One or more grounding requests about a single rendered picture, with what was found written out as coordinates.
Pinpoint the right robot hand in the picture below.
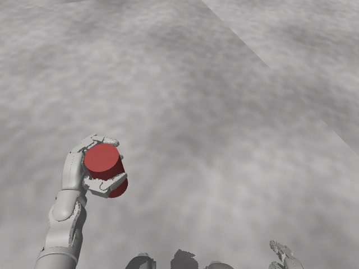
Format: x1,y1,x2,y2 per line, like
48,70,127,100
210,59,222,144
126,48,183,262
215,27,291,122
269,240,303,269

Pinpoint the can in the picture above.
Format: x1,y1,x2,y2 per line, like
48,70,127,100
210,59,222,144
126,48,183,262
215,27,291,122
84,143,128,198

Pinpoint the left robot hand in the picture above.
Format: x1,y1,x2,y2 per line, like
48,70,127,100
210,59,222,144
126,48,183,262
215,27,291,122
61,133,127,198

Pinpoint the left robot arm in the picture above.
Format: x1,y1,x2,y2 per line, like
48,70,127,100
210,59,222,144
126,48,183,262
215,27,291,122
34,189,87,269

